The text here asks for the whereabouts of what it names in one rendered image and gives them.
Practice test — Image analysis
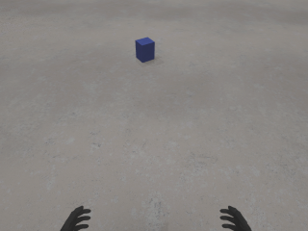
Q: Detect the robot left hand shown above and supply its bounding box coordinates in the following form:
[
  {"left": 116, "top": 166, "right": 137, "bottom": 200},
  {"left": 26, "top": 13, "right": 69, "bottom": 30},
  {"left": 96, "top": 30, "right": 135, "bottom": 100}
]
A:
[{"left": 60, "top": 205, "right": 91, "bottom": 231}]

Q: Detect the carton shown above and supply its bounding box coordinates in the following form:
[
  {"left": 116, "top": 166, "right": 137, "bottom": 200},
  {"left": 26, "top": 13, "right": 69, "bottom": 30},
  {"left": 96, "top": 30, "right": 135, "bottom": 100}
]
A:
[{"left": 135, "top": 37, "right": 155, "bottom": 63}]

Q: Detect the robot right hand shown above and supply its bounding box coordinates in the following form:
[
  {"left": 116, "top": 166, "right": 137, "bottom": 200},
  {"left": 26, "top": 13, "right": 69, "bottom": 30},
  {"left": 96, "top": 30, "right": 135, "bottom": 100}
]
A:
[{"left": 219, "top": 206, "right": 252, "bottom": 231}]

